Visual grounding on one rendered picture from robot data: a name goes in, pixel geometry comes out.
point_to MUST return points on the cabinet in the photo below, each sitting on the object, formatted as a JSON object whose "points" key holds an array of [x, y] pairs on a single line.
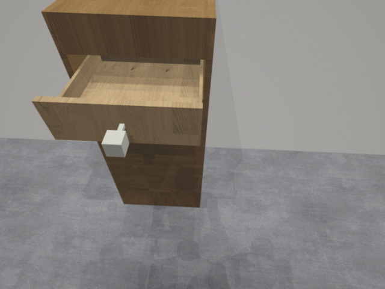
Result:
{"points": [[149, 174]]}

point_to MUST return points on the handle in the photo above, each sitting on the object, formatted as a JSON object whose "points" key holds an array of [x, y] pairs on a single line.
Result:
{"points": [[115, 143]]}

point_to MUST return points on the drawer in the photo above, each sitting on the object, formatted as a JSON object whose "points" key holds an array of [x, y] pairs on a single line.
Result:
{"points": [[158, 99]]}

